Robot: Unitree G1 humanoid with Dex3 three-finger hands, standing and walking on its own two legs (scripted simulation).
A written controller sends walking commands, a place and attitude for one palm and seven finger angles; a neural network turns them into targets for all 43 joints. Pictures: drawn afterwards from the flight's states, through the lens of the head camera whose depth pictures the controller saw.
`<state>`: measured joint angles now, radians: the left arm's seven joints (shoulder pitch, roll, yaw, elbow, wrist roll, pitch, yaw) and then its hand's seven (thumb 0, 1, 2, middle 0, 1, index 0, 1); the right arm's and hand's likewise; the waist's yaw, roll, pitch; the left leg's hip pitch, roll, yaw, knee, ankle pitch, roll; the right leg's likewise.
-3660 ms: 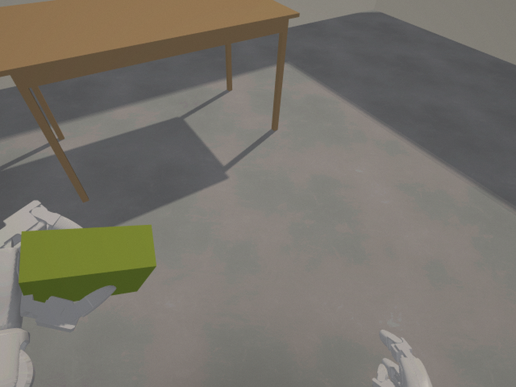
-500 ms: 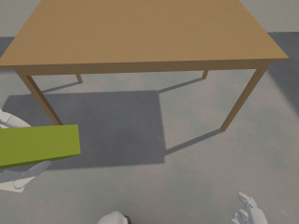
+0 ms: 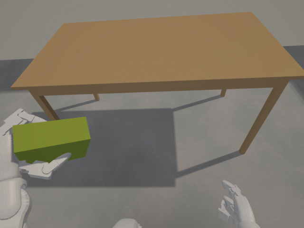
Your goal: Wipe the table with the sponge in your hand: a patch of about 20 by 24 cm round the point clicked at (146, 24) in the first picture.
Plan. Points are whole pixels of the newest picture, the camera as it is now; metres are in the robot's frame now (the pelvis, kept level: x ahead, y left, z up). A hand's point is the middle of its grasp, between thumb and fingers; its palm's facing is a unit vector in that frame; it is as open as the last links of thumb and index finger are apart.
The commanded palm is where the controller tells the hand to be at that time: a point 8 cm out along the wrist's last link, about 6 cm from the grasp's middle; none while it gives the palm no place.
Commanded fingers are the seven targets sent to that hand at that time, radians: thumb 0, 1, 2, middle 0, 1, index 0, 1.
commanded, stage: turn to face it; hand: left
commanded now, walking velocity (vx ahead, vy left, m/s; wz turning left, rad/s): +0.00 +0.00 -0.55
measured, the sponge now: (65, 142) +0.24 +0.22 +0.16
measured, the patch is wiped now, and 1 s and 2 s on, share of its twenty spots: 0.00 0.00 0.00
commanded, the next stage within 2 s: take the last steps up to it in 0.40 s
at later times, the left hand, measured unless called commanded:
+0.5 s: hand (70, 140) +0.23 +0.20 +0.17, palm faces +0.24 -0.88 -0.41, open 9.6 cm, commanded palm +0.20 +0.23 +0.19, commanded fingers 0.00 0.10 1.30 -1.20 -1.60 -1.20 -1.60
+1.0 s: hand (84, 151) +0.21 +0.16 +0.18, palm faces +0.21 -0.88 -0.42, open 9.6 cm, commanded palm +0.17 +0.21 +0.19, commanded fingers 0.00 0.10 1.30 -1.20 -1.60 -1.20 -1.60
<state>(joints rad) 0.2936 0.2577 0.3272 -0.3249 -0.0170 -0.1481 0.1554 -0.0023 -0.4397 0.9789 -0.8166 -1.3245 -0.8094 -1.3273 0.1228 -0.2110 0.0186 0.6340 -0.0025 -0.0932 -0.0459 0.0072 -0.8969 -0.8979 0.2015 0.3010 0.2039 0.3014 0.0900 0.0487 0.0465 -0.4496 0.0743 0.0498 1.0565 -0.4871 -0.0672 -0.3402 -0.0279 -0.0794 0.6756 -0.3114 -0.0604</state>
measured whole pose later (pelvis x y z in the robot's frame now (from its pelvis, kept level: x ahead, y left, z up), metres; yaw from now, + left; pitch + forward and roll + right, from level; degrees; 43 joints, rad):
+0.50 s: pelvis -0.02 +0.00 +0.01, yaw -14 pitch -1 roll -1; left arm 0.50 0.34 0.36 -0.49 -0.01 -0.17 0.15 0.00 -0.45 0.99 -0.81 -1.33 -0.80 -1.33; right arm 0.27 -0.17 0.01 0.59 0.00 -0.04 -0.03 0.01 -0.90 -0.90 0.19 0.30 0.20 0.30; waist 0.03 0.01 0.02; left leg -0.20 0.10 0.12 0.54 -0.31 -0.02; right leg -0.39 0.02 -0.04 0.82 -0.40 0.04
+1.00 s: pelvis -0.05 -0.03 +0.02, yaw -13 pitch -1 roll +2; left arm 0.51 0.34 0.35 -0.51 0.00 -0.20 0.17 0.00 -0.45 1.00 -0.80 -1.34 -0.79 -1.34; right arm 0.26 -0.29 -0.07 0.64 -0.01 -0.05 -0.07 0.01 -0.90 -0.90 0.19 0.30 0.20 0.30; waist 0.01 -0.03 0.04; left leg -0.31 0.06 0.10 0.60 -0.34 0.00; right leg -0.24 -0.07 -0.12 0.50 -0.25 -0.02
